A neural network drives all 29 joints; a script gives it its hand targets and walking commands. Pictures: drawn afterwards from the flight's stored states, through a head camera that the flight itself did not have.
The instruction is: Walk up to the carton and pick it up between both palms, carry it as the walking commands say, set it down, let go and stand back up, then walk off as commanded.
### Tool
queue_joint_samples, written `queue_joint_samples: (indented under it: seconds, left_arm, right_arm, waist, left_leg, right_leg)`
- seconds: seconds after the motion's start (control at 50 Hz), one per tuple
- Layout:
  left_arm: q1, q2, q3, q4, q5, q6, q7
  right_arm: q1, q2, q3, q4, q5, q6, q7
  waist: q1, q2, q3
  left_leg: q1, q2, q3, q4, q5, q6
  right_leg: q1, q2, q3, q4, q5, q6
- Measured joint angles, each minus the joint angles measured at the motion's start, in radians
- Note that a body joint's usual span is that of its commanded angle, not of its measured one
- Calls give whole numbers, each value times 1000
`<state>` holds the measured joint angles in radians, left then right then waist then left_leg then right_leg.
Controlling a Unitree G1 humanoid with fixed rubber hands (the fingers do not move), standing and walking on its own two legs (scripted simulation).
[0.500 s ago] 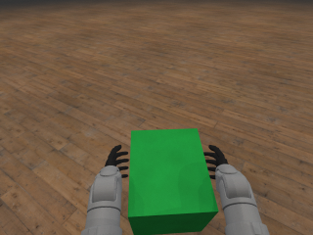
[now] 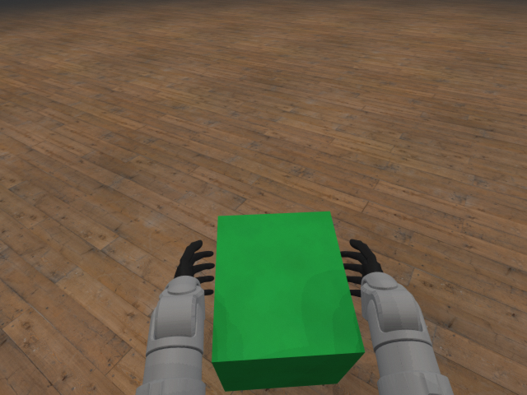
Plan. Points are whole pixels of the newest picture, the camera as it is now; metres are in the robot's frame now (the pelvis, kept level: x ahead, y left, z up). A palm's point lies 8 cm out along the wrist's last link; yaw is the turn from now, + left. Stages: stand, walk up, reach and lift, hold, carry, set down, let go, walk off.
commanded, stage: carry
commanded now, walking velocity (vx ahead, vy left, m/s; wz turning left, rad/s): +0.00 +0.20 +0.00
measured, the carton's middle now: (278, 300) +0.32 +0.01 -0.03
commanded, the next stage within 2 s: none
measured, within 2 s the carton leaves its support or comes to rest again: neither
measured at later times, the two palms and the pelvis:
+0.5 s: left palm (139, 289) +0.27 +0.21 +0.09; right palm (326, 279) +0.29 -0.07 +0.07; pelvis -0.01 +0.04 -0.01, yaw +7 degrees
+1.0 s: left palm (146, 292) +0.27 +0.20 +0.08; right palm (333, 278) +0.29 -0.08 +0.07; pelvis -0.01 +0.03 -0.01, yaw +7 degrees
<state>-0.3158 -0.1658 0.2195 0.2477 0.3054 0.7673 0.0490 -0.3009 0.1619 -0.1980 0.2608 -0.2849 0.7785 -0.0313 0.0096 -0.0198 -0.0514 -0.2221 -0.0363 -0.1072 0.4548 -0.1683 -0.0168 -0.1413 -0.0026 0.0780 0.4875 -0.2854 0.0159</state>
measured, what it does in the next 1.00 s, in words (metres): stands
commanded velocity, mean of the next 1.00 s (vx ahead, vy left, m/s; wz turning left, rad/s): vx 0.00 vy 0.04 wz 0.00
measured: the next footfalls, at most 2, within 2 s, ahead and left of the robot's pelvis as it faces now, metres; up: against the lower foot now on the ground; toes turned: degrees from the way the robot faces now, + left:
none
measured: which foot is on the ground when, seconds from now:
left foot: down 0.00-1.00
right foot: down 0.00-1.00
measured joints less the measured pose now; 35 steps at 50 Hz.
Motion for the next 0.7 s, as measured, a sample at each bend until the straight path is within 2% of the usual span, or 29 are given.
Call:
queue_joint_samples:
  seconds: [0.06, 0.1, 0.14, 0.18, 0.22, 0.26, 0.3, 0.36, 0.38, 0.44, 0.56, 0.7]
  left_arm:
    - [-1, -1, -25, -42, -33, 18, 22]
    - [-2, -2, -51, -82, -59, 44, 39]
    - [0, -1, -74, -135, -87, 82, 66]
    - [0, -1, -94, -203, -115, 131, 113]
    - [2, 1, -102, -265, -142, 176, 170]
    - [6, 2, -100, -315, -173, 222, 238]
    - [3, 1, -88, -350, -200, 269, 257]
    - [-11, -4, -86, -386, -232, 326, 286]
    - [-17, -6, -90, -392, -237, 339, 294]
    - [-30, -11, -103, -391, -232, 375, 296]
    - [-66, -23, -73, -362, -187, 427, 265]
    - [-70, -24, -60, -345, -177, 445, 267]
  right_arm:
    - [13, -5, 14, -66, 15, 27, -23]
    - [29, -9, 22, -125, 40, 56, -48]
    - [43, -12, 35, -190, 77, 95, -85]
    - [49, -13, 56, -261, 115, 145, -119]
    - [43, -11, 84, -307, 142, 190, -151]
    - [27, -7, 111, -335, 160, 242, -178]
    - [17, -4, 122, -362, 161, 291, -192]
    - [7, -2, 114, -412, 150, 359, -184]
    - [4, -1, 105, -426, 146, 377, -179]
    - [3, -1, 86, -454, 144, 424, -176]
    - [-22, 7, 68, -434, 149, 477, -190]
    - [-47, 14, 52, -392, 136, 491, -180]
  waist:
    - [-6, 25, -26]
    - [-14, 27, -33]
    - [-22, 18, -34]
    - [-30, 7, -29]
    - [-24, -13, -22]
    - [-11, -2, -18]
    - [6, 13, -14]
    - [24, 28, -13]
    - [25, 36, -12]
    - [18, 53, -24]
    - [-18, 24, -48]
    - [-15, 15, -64]
  left_leg:
    - [-104, 12, 6, 112, -43, 5]
    - [-169, 28, 55, 217, -133, 11]
    - [-193, 40, 108, 234, -177, 17]
    - [-186, 40, 145, 170, -84, 24]
    - [-210, 17, 167, 175, -58, 41]
    - [-233, 18, 176, 187, -80, 55]
    - [-244, 26, 178, 174, -78, 61]
    - [-253, 28, 174, 154, -56, 60]
    - [-255, 28, 170, 155, -53, 60]
    - [-255, 34, 169, 154, -53, 57]
    - [-226, 15, 194, 111, -27, 74]
    - [-202, 22, 189, 66, 0, 68]
  right_leg:
    - [-68, 1, -33, 53, -25, 12]
    - [-105, -13, -55, 90, -46, 13]
    - [-136, -41, -68, 125, -69, 22]
    - [-170, -73, -75, 170, -95, 40]
    - [-216, -106, -72, 222, -97, 49]
    - [-260, -100, -84, 271, -179, 45]
    - [-284, -78, -107, 284, -218, 37]
    - [-258, -51, -159, 176, -105, 29]
    - [-248, -45, -163, 144, -35, 12]
    - [-238, -46, -178, 133, -26, -11]
    - [-227, -80, -180, 140, -44, 6]
    - [-202, -69, -186, 91, -15, 0]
